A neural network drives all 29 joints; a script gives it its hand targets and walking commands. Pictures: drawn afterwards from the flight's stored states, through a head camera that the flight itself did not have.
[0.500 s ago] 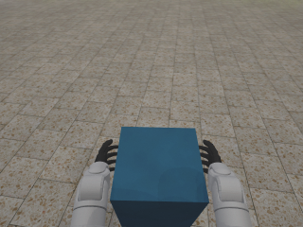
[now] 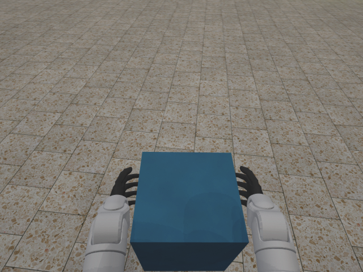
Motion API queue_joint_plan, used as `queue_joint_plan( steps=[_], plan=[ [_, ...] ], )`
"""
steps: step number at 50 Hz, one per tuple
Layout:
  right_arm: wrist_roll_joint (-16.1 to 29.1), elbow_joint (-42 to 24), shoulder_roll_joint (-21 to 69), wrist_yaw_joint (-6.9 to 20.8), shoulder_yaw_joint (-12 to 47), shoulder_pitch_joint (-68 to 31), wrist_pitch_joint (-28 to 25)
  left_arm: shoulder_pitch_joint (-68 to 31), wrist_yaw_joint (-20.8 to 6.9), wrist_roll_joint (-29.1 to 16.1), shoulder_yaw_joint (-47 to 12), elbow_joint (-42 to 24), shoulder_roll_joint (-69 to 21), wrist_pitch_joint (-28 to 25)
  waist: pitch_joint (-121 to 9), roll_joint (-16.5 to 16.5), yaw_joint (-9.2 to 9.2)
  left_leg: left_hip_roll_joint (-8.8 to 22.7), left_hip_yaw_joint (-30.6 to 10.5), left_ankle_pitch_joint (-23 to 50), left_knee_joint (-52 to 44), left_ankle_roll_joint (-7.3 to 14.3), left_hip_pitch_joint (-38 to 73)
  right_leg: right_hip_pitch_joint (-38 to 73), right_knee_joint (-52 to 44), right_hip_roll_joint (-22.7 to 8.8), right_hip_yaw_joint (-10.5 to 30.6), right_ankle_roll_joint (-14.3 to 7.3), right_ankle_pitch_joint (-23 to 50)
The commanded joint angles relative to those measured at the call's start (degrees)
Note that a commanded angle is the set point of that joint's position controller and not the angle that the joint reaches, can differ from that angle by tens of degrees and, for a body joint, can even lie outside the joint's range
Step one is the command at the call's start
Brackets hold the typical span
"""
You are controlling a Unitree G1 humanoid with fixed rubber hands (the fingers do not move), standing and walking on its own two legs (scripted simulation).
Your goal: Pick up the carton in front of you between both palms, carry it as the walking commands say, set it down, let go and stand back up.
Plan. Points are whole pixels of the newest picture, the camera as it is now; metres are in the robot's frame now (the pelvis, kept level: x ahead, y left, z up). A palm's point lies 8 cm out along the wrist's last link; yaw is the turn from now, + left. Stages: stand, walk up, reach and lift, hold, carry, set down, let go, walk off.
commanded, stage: hold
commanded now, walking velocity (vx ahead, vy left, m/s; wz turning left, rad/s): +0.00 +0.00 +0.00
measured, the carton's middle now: (185, 214) +0.28 +0.01 -0.05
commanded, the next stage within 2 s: set down in 0.58 s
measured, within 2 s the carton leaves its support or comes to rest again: neither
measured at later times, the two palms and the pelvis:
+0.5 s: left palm (122, 188) +0.30 +0.15 +0.04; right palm (258, 206) +0.26 -0.14 +0.05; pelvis +0.00 +0.05 +0.00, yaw -8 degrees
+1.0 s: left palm (129, 188) +0.35 +0.16 -0.03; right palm (244, 200) +0.32 -0.14 -0.02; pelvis -0.01 +0.04 -0.01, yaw -7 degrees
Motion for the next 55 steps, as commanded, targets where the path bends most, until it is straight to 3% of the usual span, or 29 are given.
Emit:
queue_joint_plan(
  steps=[1,4,11,22,31,35,40,44,48,51,55],
  plan=[
    [11.07,-2.4,49.91,10.65,27.33,-20.41,-2.86,-26.07,-13.55,-14.51,-32.48,-5.96,-48.88,-3.2,-14.24,-1.69,-2.24,-8.4,-6.14,13.59,0.91,0.94,19.26,-2.92,-8.81,3.46,11.21,0.09,24.62],
    [11.92,-2.2,50.18,11.12,28.2,-22.07,-3.07,-26.08,-13.42,-13.64,-31.85,-5.47,-48.86,-3.49,-14.25,-0.58,-0.96,-9.08,-5.78,10.01,-0.39,0.76,17.77,-0.34,-9.05,3.61,11.07,0.79,22.93],
    [13.05,1.16,52.08,13.72,28.43,-27.87,-2.98,-27.42,-13.83,-11.68,-29.46,0.52,-51.96,-3.31,-10.61,-0.2,0.75,-8.69,-5.65,2.41,-1.84,0.78,21.93,-8.6,-11.22,3.81,10.65,0.67,8.01],
    [11.78,5.48,53.81,15.25,24.69,-30.13,-3.12,-32.06,-15.95,-12.46,-29.05,4.11,-55.04,-2.83,-11.64,1.78,-1.18,-6.62,-6.47,-1.34,-3.89,-0.16,25.53,-11.73,-11.45,5.28,9.51,-0.72,2.93],
    [11.07,7.09,53.84,15.97,22.74,-31.96,-3.2,-33.97,-16.45,-12.33,-27.62,6.19,-55.44,-2.64,-12.33,2.63,-1.24,-5.48,-7.27,-2.29,-5.06,-0.48,25.64,-11.13,-11.05,5.89,9.45,-0.67,3.05],
    [9.14,10.95,52.82,16.39,19.59,-35.96,-4.14,-37.08,-16.41,-10.48,-23.43,10.7,-55.17,-3.35,-10.61,2.56,-0.67,-5.42,-7.15,-5.5,-4.56,-0.42,24.09,-12.85,-10.1,5.93,9.25,-0.79,0.38],
    [3.63,19.8,50.79,15.6,10.92,-42.72,-7.62,-43.01,-16.03,-5.01,-13.15,20.65,-51.47,-6.79,-7.84,1.57,0.08,-5.72,-6.66,-8.49,-0.93,0.23,18.99,-18.1,-6.3,6.11,8.81,-0.69,-2.58],
    [-2.12,24.24,46.03,12.78,2.61,-43.55,-11.87,-43.74,-14.5,0.87,-4.39,25.47,-43.98,-11.51,-6.8,0.89,0.92,-6.53,-5.66,-4.84,3.66,0.48,12.77,-22.97,-2.15,6.56,8.33,-0.14,-1.4],
    [-5.36,25.48,41.51,10.49,-1.44,-39.2,-18.17,-40.68,-13.42,3.97,-1.3,26.57,-37.86,-18.38,-11.35,0.48,0.72,-7.2,-5.29,5.16,9.93,1.03,5.34,-29.18,2.94,7.5,7.98,0.86,3.9],
    [-3.77,25.3,42.55,9.5,1.75,-38.54,-24.32,-40.55,-13.63,3.0,-4.51,26.35,-38.34,-24.69,-19.25,0.46,0.16,-8.0,-5.42,11.61,15.31,1.34,1.1,-34.06,7.36,8.34,8.05,1.81,9.1],
    [1.01,24.41,47.22,8.27,11.41,-42.87,-31.79,-45.51,-13.87,-0.04,-11.76,26.17,-42.28,-31.93,-35.48,0.89,0.56,-8.8,-5.37,19.95,24.08,1.16,-3.1,-40.76,14.73,9.18,7.84,3.49,15.68]
  ],
)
